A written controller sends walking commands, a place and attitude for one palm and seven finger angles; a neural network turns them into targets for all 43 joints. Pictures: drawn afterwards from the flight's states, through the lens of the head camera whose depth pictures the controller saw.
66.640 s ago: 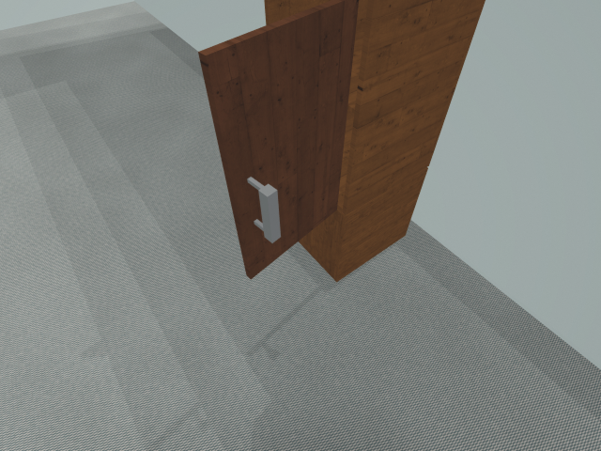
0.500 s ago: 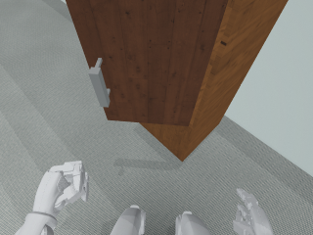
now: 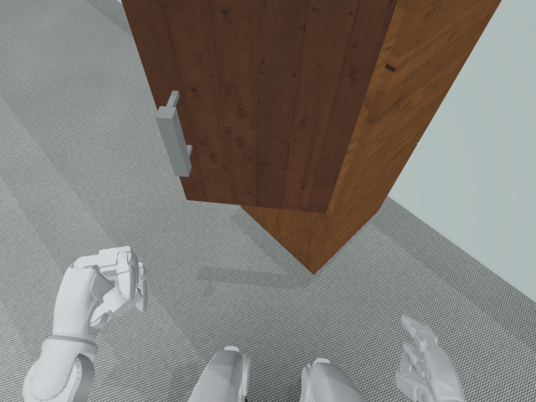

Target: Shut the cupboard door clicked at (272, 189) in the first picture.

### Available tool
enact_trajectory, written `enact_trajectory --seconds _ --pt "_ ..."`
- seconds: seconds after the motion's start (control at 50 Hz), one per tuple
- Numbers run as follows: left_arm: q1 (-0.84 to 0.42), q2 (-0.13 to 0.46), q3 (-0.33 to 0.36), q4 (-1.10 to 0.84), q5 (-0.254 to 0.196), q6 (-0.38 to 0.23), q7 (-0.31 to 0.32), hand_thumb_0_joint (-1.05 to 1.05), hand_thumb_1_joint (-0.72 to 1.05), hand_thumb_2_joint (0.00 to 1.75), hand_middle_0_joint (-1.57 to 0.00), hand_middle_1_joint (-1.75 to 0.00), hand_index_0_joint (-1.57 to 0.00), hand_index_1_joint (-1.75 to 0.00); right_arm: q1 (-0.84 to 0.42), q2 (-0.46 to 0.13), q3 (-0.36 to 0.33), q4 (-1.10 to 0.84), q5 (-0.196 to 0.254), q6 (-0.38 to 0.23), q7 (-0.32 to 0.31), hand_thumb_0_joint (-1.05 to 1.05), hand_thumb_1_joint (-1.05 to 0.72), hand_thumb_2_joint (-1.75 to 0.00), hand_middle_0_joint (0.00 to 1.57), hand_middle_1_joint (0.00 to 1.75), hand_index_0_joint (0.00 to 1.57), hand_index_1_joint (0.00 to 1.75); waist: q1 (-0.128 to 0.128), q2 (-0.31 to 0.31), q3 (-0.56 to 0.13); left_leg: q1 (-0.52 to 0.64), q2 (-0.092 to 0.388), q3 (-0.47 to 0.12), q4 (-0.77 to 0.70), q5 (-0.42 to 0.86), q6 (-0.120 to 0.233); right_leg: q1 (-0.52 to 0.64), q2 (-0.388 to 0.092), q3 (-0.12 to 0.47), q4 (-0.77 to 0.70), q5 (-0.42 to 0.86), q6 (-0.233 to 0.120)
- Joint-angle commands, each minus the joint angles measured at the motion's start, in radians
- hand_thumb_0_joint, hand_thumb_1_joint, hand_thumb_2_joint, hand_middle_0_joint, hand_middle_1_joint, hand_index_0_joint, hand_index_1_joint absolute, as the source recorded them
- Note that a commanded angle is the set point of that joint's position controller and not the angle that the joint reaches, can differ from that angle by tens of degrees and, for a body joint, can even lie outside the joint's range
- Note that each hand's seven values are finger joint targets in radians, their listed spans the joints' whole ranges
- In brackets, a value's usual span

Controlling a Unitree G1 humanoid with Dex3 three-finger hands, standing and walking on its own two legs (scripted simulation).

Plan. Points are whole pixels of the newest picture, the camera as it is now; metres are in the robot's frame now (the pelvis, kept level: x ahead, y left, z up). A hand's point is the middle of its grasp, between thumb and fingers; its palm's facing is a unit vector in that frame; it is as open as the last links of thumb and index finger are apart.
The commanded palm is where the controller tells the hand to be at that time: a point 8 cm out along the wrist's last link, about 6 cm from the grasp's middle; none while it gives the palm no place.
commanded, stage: bring the fist close to the handle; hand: left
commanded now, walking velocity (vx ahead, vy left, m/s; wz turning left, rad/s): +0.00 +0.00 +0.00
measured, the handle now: (178, 135) +0.54 +0.21 +0.04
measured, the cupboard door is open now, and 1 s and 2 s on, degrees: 41 41 34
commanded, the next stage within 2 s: push the door shut along its arc in 1.22 s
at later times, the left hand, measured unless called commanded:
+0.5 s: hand (174, 225) +0.35 +0.17 +0.04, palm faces -0.06 -1.00 -0.01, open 3.1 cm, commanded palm +0.34 +0.23 +0.05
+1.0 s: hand (186, 177) +0.44 +0.17 +0.05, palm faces -0.01 -1.00 -0.05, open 3.1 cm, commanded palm +0.41 +0.22 +0.05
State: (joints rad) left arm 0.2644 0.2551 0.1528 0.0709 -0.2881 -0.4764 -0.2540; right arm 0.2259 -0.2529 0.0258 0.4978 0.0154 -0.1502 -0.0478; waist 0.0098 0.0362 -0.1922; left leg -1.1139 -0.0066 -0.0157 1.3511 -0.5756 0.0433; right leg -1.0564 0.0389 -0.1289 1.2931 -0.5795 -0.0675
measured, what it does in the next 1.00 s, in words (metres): stands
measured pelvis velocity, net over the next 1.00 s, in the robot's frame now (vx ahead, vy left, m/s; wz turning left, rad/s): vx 0.00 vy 0.00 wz -0.03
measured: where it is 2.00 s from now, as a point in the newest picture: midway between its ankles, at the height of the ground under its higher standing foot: outside the picture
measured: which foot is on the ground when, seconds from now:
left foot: down 0.00-1.00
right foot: down 0.00-1.00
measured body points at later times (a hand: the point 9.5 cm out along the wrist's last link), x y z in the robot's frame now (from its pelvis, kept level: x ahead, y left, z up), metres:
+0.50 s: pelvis +0.01 +0.02 +0.01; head +0.10 +0.03 +0.45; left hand +0.35 +0.23 +0.04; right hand +0.14 -0.24 -0.09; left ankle +0.04 +0.09 -0.61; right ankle +0.03 -0.09 -0.61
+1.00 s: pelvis +0.00 +0.00 +0.01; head +0.12 +0.01 +0.44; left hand +0.43 +0.22 +0.05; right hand +0.07 -0.26 -0.11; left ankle +0.04 +0.09 -0.61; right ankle +0.03 -0.09 -0.61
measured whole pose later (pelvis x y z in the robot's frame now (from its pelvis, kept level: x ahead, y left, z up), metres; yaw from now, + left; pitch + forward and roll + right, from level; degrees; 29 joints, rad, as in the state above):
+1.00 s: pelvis +0.00 +0.00 +0.01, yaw -2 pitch +23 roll -2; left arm -0.54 0.33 0.27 0.87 -0.16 -0.50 -0.19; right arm 0.30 -0.26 0.01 0.62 0.00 -0.01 -0.01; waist -0.09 0.03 -0.18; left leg -1.14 0.00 0.03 1.28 -0.54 0.05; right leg -1.11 0.05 -0.08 1.24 -0.54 -0.06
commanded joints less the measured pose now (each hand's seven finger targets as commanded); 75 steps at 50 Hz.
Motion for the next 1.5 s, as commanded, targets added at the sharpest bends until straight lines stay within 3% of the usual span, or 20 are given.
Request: enact_trajectory --seconds 0.0,0.1,0.14,0.26,0.32,0.46,0.54,0.64,0.7,0.8,0.86,0.9,1.0,1.12,1.14,1.22,1.32,1.38,1.44,1.48 --pt "-0.214 0.113 0.014 -0.111 0.006 0.01 -0.033 0.0 0.9 0.9 -1.3 -1.5 -1.3 -1.5 0.003 -0.148 -0.063 -0.131 0.014 -0.041 -0.018 0.0 -0.9 -0.9 0.2 0.3 0.2 0.3 -0.049 0.003 -0.226 0.152 0.004 -0.056 -0.21 0.15 -0.007 0.164 -0.014 0.149 -0.244 0.086 0.033" --pt "-0.3 0.166 0.087 -0.182 -0.001 0.041 -0.003 0.0 0.9 0.9 -1.3 -1.5 -1.3 -1.5 0.0 -0.139 -0.064 -0.131 0.011 -0.032 -0.018 0.0 -0.9 -0.9 0.2 0.3 0.2 0.3 -0.011 0.049 -0.364 0.261 0.005 -0.059 -0.243 0.291 -0.014 0.244 -0.011 0.12 -0.211 0.256 0.03" --pt "-0.321 0.169 0.102 -0.167 0.002 0.033 0.031 0.0 0.9 0.9 -1.3 -1.5 -1.3 -1.5 0.005 -0.138 -0.061 -0.12 0.006 -0.028 -0.012 0.0 -0.9 -0.9 0.2 0.3 0.2 0.3 -0.008 0.072 -0.366 0.291 0.006 -0.068 -0.252 0.337 -0.022 0.224 -0.005 0.099 -0.194 0.287 0.025" --pt "-0.397 0.093 0.035 0.093 0.055 0.045 0.062 0.0 0.9 0.9 -1.3 -1.5 -1.3 -1.5 0.026 -0.149 -0.065 -0.085 0.004 0.006 0.007 0.0 -0.9 -0.9 0.2 0.3 0.2 0.3 -0.054 -0.018 -0.215 0.225 0.012 -0.064 -0.267 0.264 -0.023 0.159 -0.008 0.09 -0.216 0.241 0.032" --pt "-0.523 0.063 -0.024 0.1 0.069 0.042 0.049 0.0 0.9 0.9 -1.3 -1.5 -1.3 -1.5 0.037 -0.157 -0.071 -0.084 0.006 0.014 0.008 0.0 -0.9 -0.9 0.2 0.3 0.2 0.3 -0.07 0.016 -0.243 0.288 0.018 -0.081 -0.286 0.252 -0.029 0.128 -0.012 0.083 -0.224 0.22 0.029" --pt "-0.78 0.15 0.065 0.122 0.081 -0.054 0.103 0.0 0.9 0.9 -1.3 -1.5 -1.3 -1.5 0.047 -0.157 -0.073 -0.026 -0.008 0.013 0.003 0.0 -0.9 -0.9 0.2 0.3 0.2 0.3 -0.058 0.087 -0.377 0.394 0.021 -0.097 -0.269 0.35 -0.049 0.101 -0.012 0.087 -0.191 0.261 0.024" --pt "-0.758 0.163 0.098 0.3 0.101 -0.05 0.123 0.0 0.9 0.9 -1.3 -1.5 -1.3 -1.5 0.072 -0.16 -0.075 -0.01 -0.011 0.037 0.016 0.0 -0.9 -0.9 0.2 0.3 0.2 0.3 -0.059 0.033 -0.364 0.345 0.017 -0.082 -0.265 0.365 -0.044 0.132 -0.007 0.088 -0.192 0.292 0.027" --pt "-0.878 0.143 0.063 0.421 0.107 -0.008 0.088 0.0 0.9 0.9 -1.3 -1.5 -1.3 -1.5 0.097 -0.165 -0.077 -0.011 0.0 0.068 0.019 0.0 -0.9 -0.9 0.2 0.3 0.2 0.3 -0.088 0.016 -0.34 0.314 0.016 -0.068 -0.271 0.336 -0.032 0.153 -0.008 0.101 -0.221 0.304 0.032" --pt "-0.997 0.14 0.059 0.42 0.099 -0.031 0.081 0.0 0.9 0.9 -1.3 -1.5 -1.3 -1.5 0.106 -0.165 -0.081 0.006 -0.001 0.074 0.017 0.0 -0.9 -0.9 0.2 0.3 0.2 0.3 -0.102 0.025 -0.378 0.355 0.021 -0.076 -0.264 0.356 -0.034 0.137 -0.011 0.102 -0.22 0.316 0.034" --pt "-1.185 0.227 0.136 0.561 0.113 -0.098 0.098 0.0 0.9 0.9 -1.3 -1.5 -1.3 -1.5 0.126 -0.162 -0.073 0.054 -0.013 0.079 0.01 0.0 -0.9 -0.9 0.2 0.3 0.2 0.3 -0.125 -0.009 -0.35 0.256 0.012 -0.063 -0.23 0.294 -0.02 0.139 -0.012 0.123 -0.212 0.291 0.04" --pt "-1.082 0.264 0.178 0.616 0.127 -0.108 0.087 0.0 0.9 0.9 -1.3 -1.5 -1.3 -1.5 0.132 -0.164 -0.076 0.04 -0.016 0.089 0.02 0.0 -0.9 -0.9 0.2 0.3 0.2 0.3 -0.078 0.039 -0.423 0.265 0.006 -0.045 -0.228 0.33 -0.022 0.18 -0.013 0.134 -0.202 0.33 0.034" --pt "-1.027 0.253 0.166 0.631 0.126 -0.095 0.069 0.0 0.9 0.9 -1.3 -1.5 -1.3 -1.5 0.138 -0.163 -0.076 0.024 -0.014 0.105 0.029 0.0 -0.9 -0.9 0.2 0.3 0.2 0.3 -0.07 0.037 -0.438 0.263 0.006 -0.036 -0.236 0.351 -0.021 0.213 -0.012 0.136 -0.206 0.361 0.035" --pt "-1.068 0.255 0.164 0.61 0.101 -0.065 0.04 0.0 0.9 0.9 -1.3 -1.5 -1.3 -1.5 0.15 -0.164 -0.078 0.011 -0.001 0.13 0.029 0.0 -0.9 -0.9 0.2 0.3 0.2 0.3 -0.093 -0.013 -0.396 0.214 0.006 -0.025 -0.242 0.322 -0.008 0.26 -0.014 0.154 -0.239 0.372 0.044" --pt "-1.187 0.258 0.162 0.579 0.101 -0.137 0.056 0.0 0.9 0.9 -1.3 -1.5 -1.3 -1.5 0.148 -0.157 -0.078 0.04 -0.008 0.118 0.018 0.0 -0.9 -0.9 0.2 0.3 0.2 0.3 -0.121 0.0 -0.389 0.207 0.006 -0.028 -0.221 0.274 -0.004 0.223 -0.014 0.168 -0.24 0.316 0.048" --pt "-1.216 0.285 0.177 0.566 0.106 -0.153 0.06 0.0 0.9 0.9 -1.3 -1.5 -1.3 -1.5 0.154 -0.161 -0.078 0.043 -0.01 0.114 0.015 0.0 -0.9 -0.9 0.2 0.3 0.2 0.3 -0.119 0.024 -0.39 0.224 0.006 -0.035 -0.223 0.278 -0.006 0.203 -0.012 0.16 -0.231 0.309 0.042" --pt "-1.166 0.256 0.142 0.638 0.126 -0.144 0.045 0.0 0.9 0.9 -1.3 -1.5 -1.3 -1.5 0.152 -0.164 -0.08 0.055 -0.014 0.119 0.021 0.0 -0.9 -0.9 0.2 0.3 0.2 0.3 -0.116 0.062 -0.403 0.26 0.009 -0.037 -0.226 0.292 -0.012 0.173 -0.014 0.153 -0.228 0.313 0.041" --pt "-1.096 0.251 0.149 0.656 0.106 -0.085 0.024 0.0 0.9 0.9 -1.3 -1.5 -1.3 -1.5 0.155 -0.168 -0.08 0.028 -0.003 0.137 0.026 0.0 -0.9 -0.9 0.2 0.3 0.2 0.3 -0.099 0.025 -0.414 0.262 0.008 -0.038 -0.244 0.328 -0.012 0.216 -0.012 0.145 -0.234 0.356 0.041" --pt "-1.185 0.31 0.184 0.668 0.109 -0.086 0.023 0.0 0.9 0.9 -1.3 -1.5 -1.3 -1.5 0.156 -0.169 -0.075 0.035 -0.002 0.141 0.019 0.0 -0.9 -0.9 0.2 0.3 0.2 0.3 -0.117 -0.004 -0.386 0.218 0.009 -0.038 -0.229 0.305 -0.007 0.219 -0.012 0.155 -0.233 0.346 0.044" --pt "-1.337 0.312 0.166 0.668 0.117 -0.12 0.021 0.0 0.9 0.9 -1.3 -1.5 -1.3 -1.5 0.159 -0.166 -0.069 0.043 -0.007 0.131 0.012 0.0 -0.9 -0.9 0.2 0.3 0.2 0.3 -0.156 0.0 -0.344 0.193 0.009 -0.041 -0.209 0.259 0.001 0.168 -0.01 0.162 -0.234 0.292 0.045" --pt "-1.357 0.349 0.189 0.698 0.126 -0.136 0.014 0.0 0.9 0.9 -1.3 -1.5 -1.3 -1.5 0.158 -0.171 -0.069 0.058 -0.01 0.127 0.012 0.0 -0.9 -0.9 0.2 0.3 0.2 0.3 -0.149 0.031 -0.387 0.207 0.01 -0.044 -0.196 0.267 -0.004 0.164 -0.01 0.165 -0.221 0.291 0.042"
